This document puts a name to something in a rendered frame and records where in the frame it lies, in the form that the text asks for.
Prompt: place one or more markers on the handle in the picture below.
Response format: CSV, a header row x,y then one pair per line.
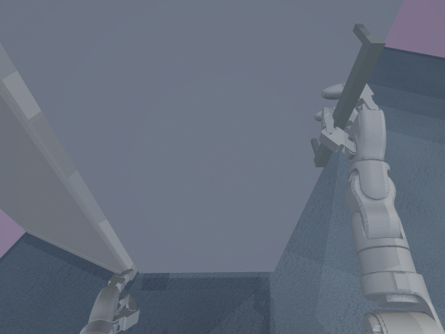
x,y
367,57

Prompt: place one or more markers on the right robot upper arm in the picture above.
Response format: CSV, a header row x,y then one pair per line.
x,y
399,322

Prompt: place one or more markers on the left robot forearm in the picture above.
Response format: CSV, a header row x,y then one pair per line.
x,y
98,327

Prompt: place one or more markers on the robot left hand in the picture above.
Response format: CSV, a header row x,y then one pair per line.
x,y
109,303

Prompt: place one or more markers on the fridge door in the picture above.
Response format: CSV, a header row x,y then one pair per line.
x,y
190,121

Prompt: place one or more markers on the robot right hand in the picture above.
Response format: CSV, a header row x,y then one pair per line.
x,y
367,128

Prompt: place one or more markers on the right robot forearm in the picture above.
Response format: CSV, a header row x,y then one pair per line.
x,y
388,273

